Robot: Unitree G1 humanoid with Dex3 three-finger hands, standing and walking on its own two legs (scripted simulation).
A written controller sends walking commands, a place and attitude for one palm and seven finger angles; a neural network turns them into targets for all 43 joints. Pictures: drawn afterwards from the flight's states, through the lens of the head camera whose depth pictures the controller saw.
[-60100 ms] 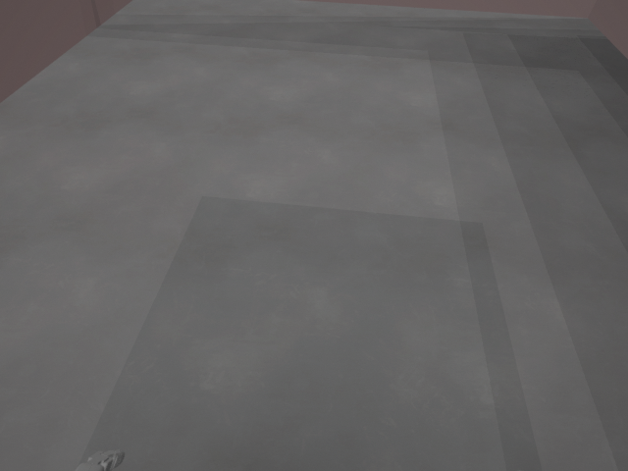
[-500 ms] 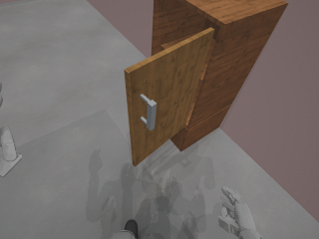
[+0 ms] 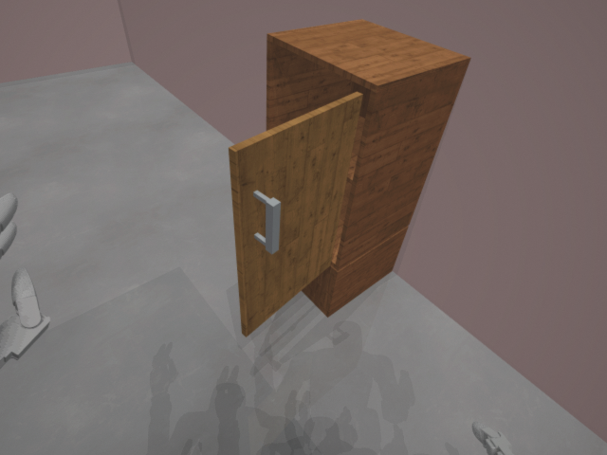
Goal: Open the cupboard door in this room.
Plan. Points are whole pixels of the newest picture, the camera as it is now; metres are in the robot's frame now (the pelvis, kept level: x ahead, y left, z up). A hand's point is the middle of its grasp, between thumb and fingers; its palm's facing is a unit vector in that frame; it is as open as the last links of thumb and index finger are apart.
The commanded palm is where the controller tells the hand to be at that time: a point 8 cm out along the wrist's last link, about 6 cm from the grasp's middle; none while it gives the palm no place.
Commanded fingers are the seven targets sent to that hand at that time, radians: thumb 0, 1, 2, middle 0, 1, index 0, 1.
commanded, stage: stop stepping back and stand still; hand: left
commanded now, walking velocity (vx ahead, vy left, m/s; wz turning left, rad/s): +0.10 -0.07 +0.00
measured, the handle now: (265, 222) +0.56 +0.09 -0.02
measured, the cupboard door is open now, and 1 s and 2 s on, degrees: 98 98 98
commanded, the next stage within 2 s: let the arm hang, fingers relaxed in 0.48 s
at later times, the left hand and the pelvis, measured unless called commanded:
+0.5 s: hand (18, 312) +0.20 +0.28 +0.17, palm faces +0.44 -0.78 -0.44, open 7.5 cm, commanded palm +0.13 +0.31 +0.19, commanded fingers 0.00 0.90 0.90 -0.20 -0.30 -0.20 -0.30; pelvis -0.01 +0.02 +0.01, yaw +0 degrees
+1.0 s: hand out of the picture -0.03 +0.18 -0.17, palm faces +0.10 -0.98 -0.20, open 7.0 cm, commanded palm none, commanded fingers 0.00 0.90 0.90 -0.20 -0.30 -0.20 -0.30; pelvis -0.02 +0.00 +0.01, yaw +3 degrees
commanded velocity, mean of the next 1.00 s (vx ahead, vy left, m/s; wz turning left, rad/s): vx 0.03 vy -0.03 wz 0.00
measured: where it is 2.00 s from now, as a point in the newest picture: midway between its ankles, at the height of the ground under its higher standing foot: outside the picture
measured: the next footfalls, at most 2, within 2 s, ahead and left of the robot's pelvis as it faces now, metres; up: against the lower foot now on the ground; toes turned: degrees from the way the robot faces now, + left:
left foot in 0.34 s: +0.06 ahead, +0.13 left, +0.00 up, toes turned +3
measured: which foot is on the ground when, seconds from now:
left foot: down 0.00-0.16, up 0.18-0.32, down 0.34-1.00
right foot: down 0.00-1.00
